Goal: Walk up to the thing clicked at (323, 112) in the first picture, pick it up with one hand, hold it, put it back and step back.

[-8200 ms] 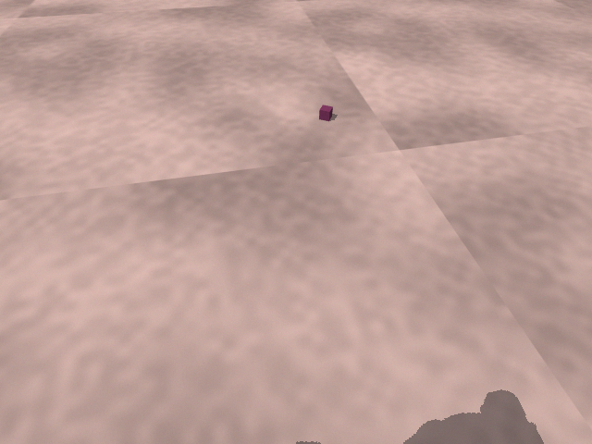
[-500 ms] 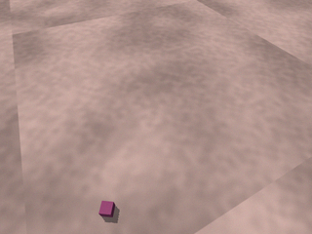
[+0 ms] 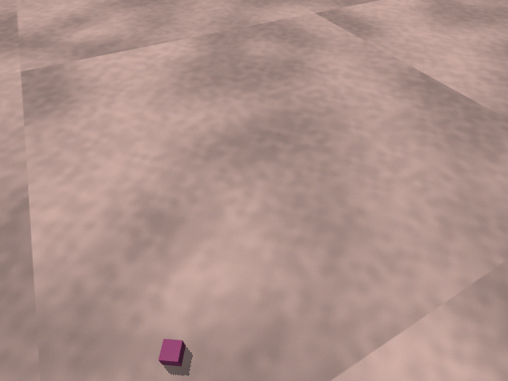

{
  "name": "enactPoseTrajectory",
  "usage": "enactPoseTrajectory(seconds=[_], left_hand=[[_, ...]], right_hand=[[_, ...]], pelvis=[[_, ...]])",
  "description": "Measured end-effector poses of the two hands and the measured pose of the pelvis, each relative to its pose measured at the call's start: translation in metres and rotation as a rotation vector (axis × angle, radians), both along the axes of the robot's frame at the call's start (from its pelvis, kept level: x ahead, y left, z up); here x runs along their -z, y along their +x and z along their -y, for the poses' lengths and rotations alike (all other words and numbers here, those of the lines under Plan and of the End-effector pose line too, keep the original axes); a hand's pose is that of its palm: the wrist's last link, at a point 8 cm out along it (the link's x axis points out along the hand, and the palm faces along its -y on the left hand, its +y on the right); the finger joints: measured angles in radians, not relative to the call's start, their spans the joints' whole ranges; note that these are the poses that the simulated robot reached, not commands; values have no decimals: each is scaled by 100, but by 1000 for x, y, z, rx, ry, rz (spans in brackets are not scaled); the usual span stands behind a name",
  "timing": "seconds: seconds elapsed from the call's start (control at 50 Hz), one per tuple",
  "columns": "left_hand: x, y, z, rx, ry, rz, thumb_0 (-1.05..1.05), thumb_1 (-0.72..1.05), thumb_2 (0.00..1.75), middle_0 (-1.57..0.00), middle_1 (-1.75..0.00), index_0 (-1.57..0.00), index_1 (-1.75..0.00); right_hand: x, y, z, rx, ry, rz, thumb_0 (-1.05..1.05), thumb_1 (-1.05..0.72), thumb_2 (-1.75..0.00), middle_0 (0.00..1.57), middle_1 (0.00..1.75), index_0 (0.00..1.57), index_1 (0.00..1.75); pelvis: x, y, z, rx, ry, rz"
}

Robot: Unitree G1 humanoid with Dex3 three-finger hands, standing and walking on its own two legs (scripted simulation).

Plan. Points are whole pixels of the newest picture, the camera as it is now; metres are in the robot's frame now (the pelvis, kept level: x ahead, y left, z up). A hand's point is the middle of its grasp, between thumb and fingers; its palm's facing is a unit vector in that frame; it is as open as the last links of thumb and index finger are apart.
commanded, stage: walk up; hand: left
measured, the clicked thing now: (172, 352) +0.35 +0.31 -0.75
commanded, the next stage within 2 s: stand in 0.32 s
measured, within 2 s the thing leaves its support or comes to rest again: neither
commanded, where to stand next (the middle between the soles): +0.03 +0.02 m, yaw -1 degrees
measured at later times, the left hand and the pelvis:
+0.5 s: hand out of the picture +0.09 +0.25 -0.16, palm faces -0.02 -0.94 -0.34, open 7.4 cm; pelvis +0.01 +0.00 +0.00, yaw +0 degrees
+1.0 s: hand out of the picture +0.10 +0.24 -0.16, palm faces -0.02 -0.94 -0.34, open 7.4 cm; pelvis +0.02 -0.01 +0.00, yaw +0 degrees
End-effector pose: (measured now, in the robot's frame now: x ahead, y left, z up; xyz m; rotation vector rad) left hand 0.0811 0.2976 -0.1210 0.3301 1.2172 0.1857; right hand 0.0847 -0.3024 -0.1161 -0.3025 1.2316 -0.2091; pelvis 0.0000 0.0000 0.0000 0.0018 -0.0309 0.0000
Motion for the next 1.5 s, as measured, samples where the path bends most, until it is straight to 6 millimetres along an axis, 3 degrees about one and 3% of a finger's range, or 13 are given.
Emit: enactPoseTrajectory(seconds=[0.22, 0.84, 1.12, 1.5], left_hand=[[-2, 5, 0, 1, 8, -9, 0, 91, 90, -20, -30, -21, -30], [1, 4, 10, -28, -17, -18, 0, 91, 90, -20, -30, -21, -30], [-2, 12, 9, -21, -8, -5, 0, 91, 90, -20, -30, -21, -30], [-2, 8, 8, -26, -8, -21, 0, 91, 90, -20, -30, -21, -30]], right_hand=[[5, -12, -2, 24, 11, -29, 1, -90, -90, 20, 30, 20, 29], [-3, 20, 1, -16, -5, 29, 1, -90, -89, 20, 30, 20, 29], [-1, 16, 1, -14, 0, 8, 1, -90, -89, 20, 30, 20, 29], [0, 13, 2, -16, -3, -2, 1, -90, -89, 20, 30, 20, 29]], pelvis=[[-1, 4, 0, 3, 2, 3], [-2, 21, 7, -2, -4, 4], [-3, 24, 8, -6, -4, 5], [-3, 25, 8, -7, -2, 7]])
